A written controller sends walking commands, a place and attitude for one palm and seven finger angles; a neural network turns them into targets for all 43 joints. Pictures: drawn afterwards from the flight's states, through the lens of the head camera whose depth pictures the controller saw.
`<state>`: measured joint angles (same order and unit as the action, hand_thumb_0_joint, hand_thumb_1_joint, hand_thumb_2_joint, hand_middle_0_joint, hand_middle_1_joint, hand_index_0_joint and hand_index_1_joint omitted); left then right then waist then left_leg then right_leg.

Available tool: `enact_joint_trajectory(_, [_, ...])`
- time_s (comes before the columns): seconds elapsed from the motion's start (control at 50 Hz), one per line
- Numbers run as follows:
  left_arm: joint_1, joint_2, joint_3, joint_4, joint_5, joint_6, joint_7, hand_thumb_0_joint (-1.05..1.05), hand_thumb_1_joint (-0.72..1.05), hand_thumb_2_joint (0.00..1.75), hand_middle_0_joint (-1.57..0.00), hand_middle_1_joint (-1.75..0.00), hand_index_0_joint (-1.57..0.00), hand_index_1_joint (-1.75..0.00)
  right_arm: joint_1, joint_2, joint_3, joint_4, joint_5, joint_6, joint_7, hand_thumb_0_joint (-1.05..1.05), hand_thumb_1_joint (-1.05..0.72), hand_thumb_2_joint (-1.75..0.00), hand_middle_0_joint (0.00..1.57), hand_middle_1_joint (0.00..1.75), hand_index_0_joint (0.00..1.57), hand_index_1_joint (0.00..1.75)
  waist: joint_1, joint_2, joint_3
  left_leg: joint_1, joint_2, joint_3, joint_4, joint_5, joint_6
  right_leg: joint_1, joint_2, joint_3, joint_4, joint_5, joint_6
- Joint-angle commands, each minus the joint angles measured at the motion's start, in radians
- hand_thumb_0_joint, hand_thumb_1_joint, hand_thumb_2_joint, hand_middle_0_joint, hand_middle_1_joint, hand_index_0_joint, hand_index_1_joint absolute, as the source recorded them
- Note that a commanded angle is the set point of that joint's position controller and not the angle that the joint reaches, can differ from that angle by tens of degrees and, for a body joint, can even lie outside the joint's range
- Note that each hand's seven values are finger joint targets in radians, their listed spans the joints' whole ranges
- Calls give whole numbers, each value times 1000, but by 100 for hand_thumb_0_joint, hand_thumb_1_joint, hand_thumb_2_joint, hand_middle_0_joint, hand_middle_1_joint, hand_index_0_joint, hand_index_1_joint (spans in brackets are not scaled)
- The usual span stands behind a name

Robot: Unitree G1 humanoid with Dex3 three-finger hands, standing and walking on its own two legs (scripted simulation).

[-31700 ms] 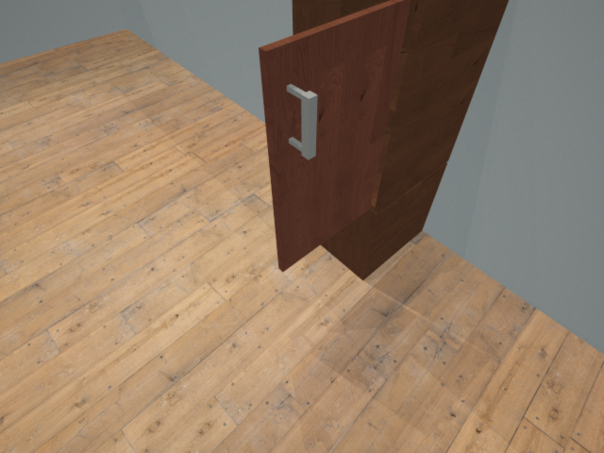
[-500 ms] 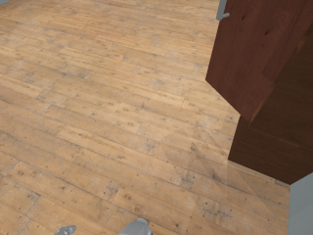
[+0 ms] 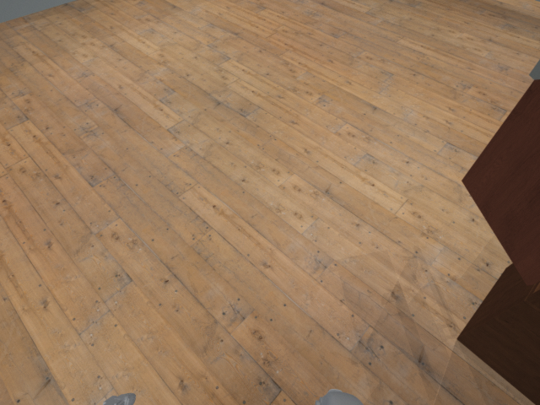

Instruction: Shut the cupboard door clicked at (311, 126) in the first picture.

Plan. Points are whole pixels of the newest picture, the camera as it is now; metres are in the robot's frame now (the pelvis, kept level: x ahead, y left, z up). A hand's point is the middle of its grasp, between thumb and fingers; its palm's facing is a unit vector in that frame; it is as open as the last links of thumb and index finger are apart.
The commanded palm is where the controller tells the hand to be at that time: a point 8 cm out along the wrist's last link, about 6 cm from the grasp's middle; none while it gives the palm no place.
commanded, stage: walk to a spot facing it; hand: left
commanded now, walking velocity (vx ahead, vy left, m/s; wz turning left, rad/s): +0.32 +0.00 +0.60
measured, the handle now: out of the picture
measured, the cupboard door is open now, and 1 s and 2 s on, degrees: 54 54 54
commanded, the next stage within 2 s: turn to face it in 1.04 s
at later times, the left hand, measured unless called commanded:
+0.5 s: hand out of the picture +0.03 +0.17 -0.18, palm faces +0.42 -0.89 -0.18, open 7.4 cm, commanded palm none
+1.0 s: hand (133, 242) +0.43 +0.32 -0.15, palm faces +0.39 -0.90 -0.21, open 7.4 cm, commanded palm none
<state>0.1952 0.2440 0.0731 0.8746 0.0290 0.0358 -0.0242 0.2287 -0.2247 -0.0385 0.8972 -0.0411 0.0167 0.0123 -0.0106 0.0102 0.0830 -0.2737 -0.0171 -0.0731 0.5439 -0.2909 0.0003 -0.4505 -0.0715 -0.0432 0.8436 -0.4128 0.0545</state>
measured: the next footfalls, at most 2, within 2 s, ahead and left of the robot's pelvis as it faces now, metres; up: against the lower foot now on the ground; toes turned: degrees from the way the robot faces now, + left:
right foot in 0.06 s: +0.10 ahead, -0.13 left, +0.00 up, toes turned -1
left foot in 0.50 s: +0.24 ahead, +0.16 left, +0.00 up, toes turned +28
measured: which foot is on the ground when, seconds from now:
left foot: down 0.00-0.06, up 0.08-0.48, down 0.50-0.96, up 0.98-1.00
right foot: up 0.00-0.04, down 0.06-0.50, up 0.52-0.94, down 0.96-1.00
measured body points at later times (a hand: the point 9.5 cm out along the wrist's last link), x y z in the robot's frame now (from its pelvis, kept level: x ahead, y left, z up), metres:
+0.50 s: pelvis +0.15 +0.03 -0.01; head +0.21 +0.06 +0.44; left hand +0.01 +0.21 -0.16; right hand +0.38 -0.14 -0.14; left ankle +0.20 +0.14 -0.73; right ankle +0.06 -0.13 -0.73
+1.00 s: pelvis +0.37 +0.09 -0.01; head +0.41 +0.10 +0.44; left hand +0.41 +0.37 -0.13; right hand +0.39 -0.15 -0.16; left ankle +0.21 +0.14 -0.71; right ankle +0.48 +0.03 -0.73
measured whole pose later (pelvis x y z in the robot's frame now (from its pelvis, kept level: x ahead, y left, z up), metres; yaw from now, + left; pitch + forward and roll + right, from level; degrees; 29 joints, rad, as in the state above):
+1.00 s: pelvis +0.37 +0.09 -0.01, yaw +26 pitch +0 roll +1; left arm 0.08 0.19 0.06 0.91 0.03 -0.06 -0.02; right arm 0.43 -0.17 -0.04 1.11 -0.02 -0.03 -0.01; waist -0.06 0.01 0.07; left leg -0.12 -0.01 0.02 0.71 -0.49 0.04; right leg -0.38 -0.05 -0.09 0.60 -0.23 -0.02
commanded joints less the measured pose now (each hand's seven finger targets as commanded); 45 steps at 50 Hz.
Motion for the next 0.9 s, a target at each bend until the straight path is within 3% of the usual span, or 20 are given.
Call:
enact_joint_trajectory(0.0, [142, 103, 35, -49, 3, -51, -6, 0, 90, 90, -20, -30, -20, -30, -76, -201, -66, -78, 10, -13, -15, 0, -90, -90, 20, 30, 20, 30, 74, 86, -69, -244, 123, -208, -133, -343, 118, 369, 71, -58, -273, 98, 5])
enact_joint_trajectory(0.02, [246, 153, 53, -29, 12, -64, 5, 0, 90, 90, -20, -30, -20, -30, -94, -142, -57, -95, 19, -17, -13, 0, -90, -90, 20, 30, 20, 30, 130, -94, -87, -407, 21, -120, 79, -362, 74, 545, -42, 85, -445, -64, -20])
enact_joint_trajectory(0.04, [307, 248, 67, -25, 22, -71, 23, 0, 90, 90, -20, -30, -20, -30, -96, -63, -40, -124, 29, -24, -9, 0, -90, -90, 20, 30, 20, 30, 162, -405, -94, -556, -92, 33, 444, -375, 15, 584, -355, 520, -664, -358, -124])
enact_joint_trajectory(0.06, [260, 244, 60, -42, 5, -66, 30, 0, 90, 90, -20, -30, -20, -30, -112, -105, -51, -135, 11, -21, -2, 0, -90, -90, 20, 30, 20, 30, 121, -317, -40, -557, -21, -26, 653, -322, 16, 431, -428, 636, -744, -494, -184])
enact_joint_trajectory(0.08, [188, 218, 60, -57, 5, -71, 41, 0, 90, 90, -20, -30, -20, -30, -89, -96, -59, -124, 9, -17, 5, 0, -90, -90, 20, 30, 20, 30, 69, -243, -11, -543, 20, -39, 755, -237, 15, 329, -438, 657, -761, -578, -197])
enact_joint_trajectory(0.1, [107, 172, 48, -64, 9, -82, 42, 0, 90, 90, -20, -30, -20, -30, -97, -98, -57, -106, 5, -14, 12, 0, -90, -90, 20, 30, 20, 30, 35, -202, 38, -538, 71, -43, 777, -145, 5, 254, -412, 541, -753, -481, -194])
enact_joint_trajectory(0.12, [64, 126, 34, -63, 7, -92, 40, 0, 90, 90, -20, -30, -20, -30, -88, -81, -57, -86, 3, -9, 24, 0, -90, -90, 20, 30, 20, 30, 6, -142, 39, -484, 89, -16, 751, -44, -7, 223, -339, 325, -718, -277, -155])
enact_joint_trajectory(0.16, [76, 86, 28, -43, 2, -110, 37, 0, 90, 90, -20, -30, -20, -30, -50, -46, -46, -60, 10, -5, 34, 0, -90, -90, 20, 30, 20, 30, -3, -167, -24, -435, 94, 40, 669, 30, -22, 306, -265, 71, -662, 76, -129])
enact_joint_trajectory(0.24, [199, 74, 23, 28, 3, -119, 38, 0, 90, 90, -20, -30, -20, -30, -134, -2, -32, -72, 14, -4, 45, 0, -90, -90, 20, 30, 20, 30, 36, -159, -11, -444, 87, 118, 489, 35, -18, 431, -262, -67, -622, 426, -131])
enact_joint_trajectory(0.36, [260, 98, 22, 75, 3, -119, 39, 0, 90, 90, -20, -30, -20, -30, -242, 3, -15, -107, 14, -22, 57, 0, -90, -90, 20, 30, 20, 30, 65, -162, -2, -358, 72, 190, 194, 38, 21, 525, -302, -154, -565, 611, -127])
enact_joint_trajectory(0.4, [240, 115, 23, 75, 3, -117, 38, 0, 90, 90, -20, -30, -20, -30, -191, -16, -18, -98, 14, -32, 51, 0, -90, -90, 20, 30, 20, 30, 33, -165, -32, -230, 39, 220, 130, -17, 52, 513, -315, -181, -479, 755, -129])
enact_joint_trajectory(0.44, [206, 141, 24, 73, -10, -110, 34, 0, 90, 90, -20, -30, -20, -30, -3, -59, -31, -45, 5, -39, 36, 0, -90, -90, 20, 30, 20, 30, -67, -124, -129, 93, -32, 274, 26, 45, 78, 397, -266, -264, -231, 817, -93])
enact_joint_trajectory(0.46, [205, 115, 21, 59, -11, -108, 25, 0, 90, 90, -20, -30, -20, -30, 141, -144, -51, -9, 0, -42, 22, 0, -90, -90, 20, 30, 20, 30, -139, -10, -233, 381, 66, 145, -8, 49, 120, 202, -235, -260, 18, 613, -58])
enact_joint_trajectory(0.48, [203, 53, 12, 13, -18, -102, 10, 0, 90, 90, -20, -30, -20, -30, 259, -281, -85, 8, -7, -47, 8, 0, -90, -90, 20, 30, 20, 30, -162, 267, -309, 595, 380, -359, -101, 111, 241, -145, -61, -233, 378, -85, -4])
enact_joint_trajectory(0.5, [68, 63, 4, -45, -15, -99, 16, 0, 90, 90, -20, -30, -20, -30, 308, -318, -91, 31, 12, -41, -8, 0, -90, -90, 20, 30, 20, 30, -186, 125, -278, 576, 460, -471, -194, 232, 292, -268, -33, -58, 493, -159, -30])
enact_joint_trajectory(0.52, [48, 40, 7, -51, -14, -98, 26, 0, 90, 90, -20, -30, -20, -30, 234, -291, -79, 17, 11, -49, -18, 0, -90, -90, 20, 30, 20, 30, -135, 68, -227, 435, 460, -394, -221, 113, 269, -281, -64, -7, 542, -106, -36])
enact_joint_trajectory(0.54, [55, 25, 7, -23, -7, -91, 25, 0, 90, 90, -20, -30, -20, -30, 144, -231, -65, -7, 14, -56, -24, 0, -90, -90, 20, 30, 20, 30, -103, 133, -165, 302, 413, -332, -258, -20, 242, -276, -99, 21, 521, -36, -35])
enact_joint_trajectory(0.6, [128, 5, 9, 43, 10, -66, 5, 0, 90, 90, -20, -30, -20, -30, 42, -108, -27, -3, 11, -77, -31, 0, -90, -90, 20, 30, 20, 30, -11, 102, -63, 76, 289, -153, -324, -18, 184, -148, -105, 27, 343, 93, -25])
enact_joint_trajectory(0.82, [-112, 7, 4, -22, -1, -65, -11, 0, 90, 90, -20, -30, -20, -30, 160, -85, -28, 105, 13, -91, -30, 0, -90, -90, 20, 30, 20, 30, -21, 60, 21, 131, 247, -48, -356, 158, 201, -39, -30, -11, -170, 292, -31])
enact_joint_trajectory(0.88, [-83, 23, 7, -16, -1, -77, -9, 0, 90, 90, -20, -30, -20, -30, 175, -90, -29, 131, 12, -85, -31, 0, -90, -90, 20, 30, 20, 30, 4, 58, 11, 136, 232, -35, -248, 275, 173, 109, 18, -43, -276, 270, -53])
